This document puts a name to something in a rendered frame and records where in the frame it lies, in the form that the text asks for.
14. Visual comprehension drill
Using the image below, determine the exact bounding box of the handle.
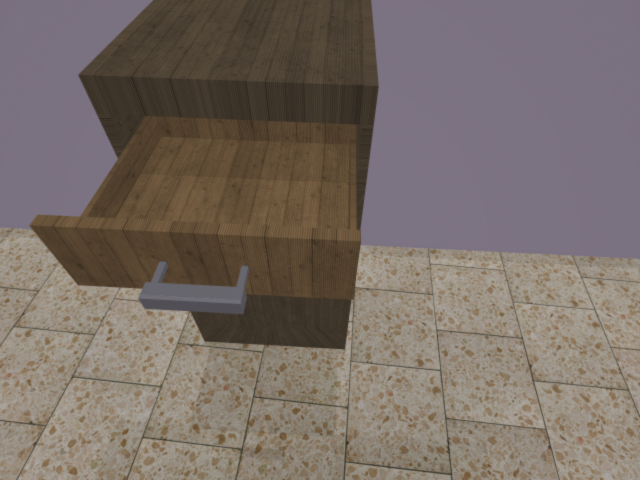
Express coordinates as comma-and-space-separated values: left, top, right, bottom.
138, 261, 249, 314

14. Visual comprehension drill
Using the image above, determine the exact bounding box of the drawer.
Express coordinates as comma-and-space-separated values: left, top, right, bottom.
29, 116, 361, 300

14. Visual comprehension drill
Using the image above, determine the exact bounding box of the cabinet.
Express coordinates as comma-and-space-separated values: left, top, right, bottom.
78, 0, 379, 349

